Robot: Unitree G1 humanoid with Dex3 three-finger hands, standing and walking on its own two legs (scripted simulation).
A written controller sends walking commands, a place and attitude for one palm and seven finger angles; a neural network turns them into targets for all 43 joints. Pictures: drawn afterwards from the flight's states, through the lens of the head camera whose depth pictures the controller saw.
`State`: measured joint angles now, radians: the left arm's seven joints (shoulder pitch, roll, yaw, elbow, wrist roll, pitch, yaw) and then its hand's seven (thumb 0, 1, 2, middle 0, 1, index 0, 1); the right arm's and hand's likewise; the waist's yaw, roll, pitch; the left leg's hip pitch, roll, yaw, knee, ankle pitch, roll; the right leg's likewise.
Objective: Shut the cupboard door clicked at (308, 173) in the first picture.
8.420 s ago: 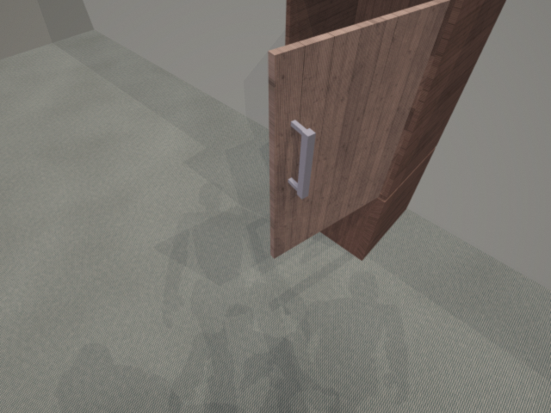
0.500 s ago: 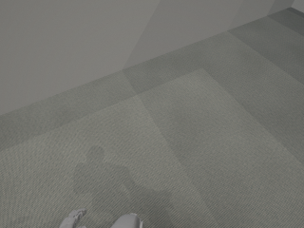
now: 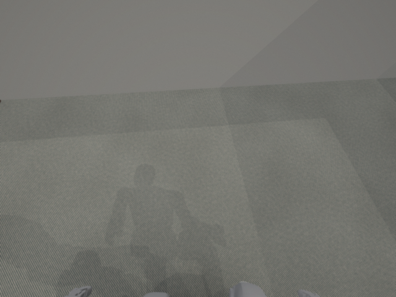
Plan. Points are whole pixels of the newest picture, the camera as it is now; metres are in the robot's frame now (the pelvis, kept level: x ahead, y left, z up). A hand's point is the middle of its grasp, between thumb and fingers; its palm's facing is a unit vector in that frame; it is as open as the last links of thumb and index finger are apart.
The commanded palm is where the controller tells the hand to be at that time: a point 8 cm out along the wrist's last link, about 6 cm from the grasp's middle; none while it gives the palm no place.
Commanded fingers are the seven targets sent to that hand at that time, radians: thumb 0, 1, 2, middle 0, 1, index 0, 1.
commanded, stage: walk to a spot facing it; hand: left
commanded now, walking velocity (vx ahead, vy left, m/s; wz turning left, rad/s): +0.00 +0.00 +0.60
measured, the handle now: out of the picture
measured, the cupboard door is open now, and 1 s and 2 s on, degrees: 77 77 77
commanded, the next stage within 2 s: none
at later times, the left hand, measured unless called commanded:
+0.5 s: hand out of the picture +0.00 +0.16 -0.15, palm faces +0.38 -0.89 -0.24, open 7.3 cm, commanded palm none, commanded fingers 0.00 0.90 0.90 -0.20 -0.30 -0.20 -0.30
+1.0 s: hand (81, 263) +0.19 +0.28 -0.15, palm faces +0.48 -0.86 -0.19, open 7.4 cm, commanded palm none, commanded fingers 0.00 0.90 0.90 -0.20 -0.30 -0.20 -0.30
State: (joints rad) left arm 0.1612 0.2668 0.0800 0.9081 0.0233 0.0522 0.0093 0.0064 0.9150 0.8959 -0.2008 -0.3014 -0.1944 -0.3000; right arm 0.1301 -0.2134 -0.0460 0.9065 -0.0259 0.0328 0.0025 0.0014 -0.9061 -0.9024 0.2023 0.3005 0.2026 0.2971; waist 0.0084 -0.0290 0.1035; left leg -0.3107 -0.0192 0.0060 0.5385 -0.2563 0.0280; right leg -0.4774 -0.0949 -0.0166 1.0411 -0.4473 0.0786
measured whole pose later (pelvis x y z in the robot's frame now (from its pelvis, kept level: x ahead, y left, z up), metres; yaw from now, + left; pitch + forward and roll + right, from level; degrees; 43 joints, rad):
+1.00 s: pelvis +0.18 +0.06 +0.00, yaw +31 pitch +1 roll +2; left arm 0.10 0.21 0.05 0.93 0.03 -0.01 -0.04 0.00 0.91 0.90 -0.20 -0.30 -0.19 -0.30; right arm 0.35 -0.16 -0.03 1.05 -0.03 -0.04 0.00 0.00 -0.91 -0.90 0.20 0.30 0.20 0.30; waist -0.03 -0.03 0.07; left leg -0.01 -0.02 0.03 0.35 -0.35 0.01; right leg -0.54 -0.12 -0.06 0.72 -0.18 0.06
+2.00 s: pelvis +0.51 +0.34 +0.01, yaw +45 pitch +1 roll +1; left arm 0.10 0.21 0.06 1.00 0.03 -0.01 -0.03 0.01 0.93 0.90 -0.20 -0.30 -0.19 -0.30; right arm 0.42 -0.15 -0.03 1.12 -0.03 -0.06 -0.01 0.00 -0.92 -0.90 0.20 0.30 0.20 0.30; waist -0.05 -0.02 0.05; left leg 0.00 -0.02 0.13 0.29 -0.31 0.03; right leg -0.52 -0.12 -0.07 0.69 -0.16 0.01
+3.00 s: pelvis +0.73 +0.56 +0.00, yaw +72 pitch +3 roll -1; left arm 0.10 0.21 0.06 0.88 0.02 0.03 0.02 0.00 0.91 0.90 -0.20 -0.30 -0.20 -0.30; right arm 0.21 -0.18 -0.06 0.95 -0.03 0.04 0.00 0.00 -0.90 -0.90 0.20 0.30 0.20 0.30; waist -0.04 0.02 0.07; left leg -0.37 -0.07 -0.10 0.54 -0.21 0.04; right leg -0.36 -0.02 0.00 0.71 -0.38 0.07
